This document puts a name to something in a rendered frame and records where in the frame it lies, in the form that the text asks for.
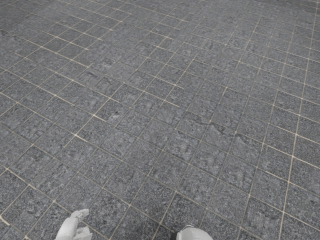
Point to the right robot shin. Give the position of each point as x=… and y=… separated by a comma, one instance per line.
x=188, y=226

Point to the robot right thigh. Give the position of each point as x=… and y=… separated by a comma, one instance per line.
x=191, y=233

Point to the left robot hand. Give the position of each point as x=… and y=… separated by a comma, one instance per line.
x=70, y=225

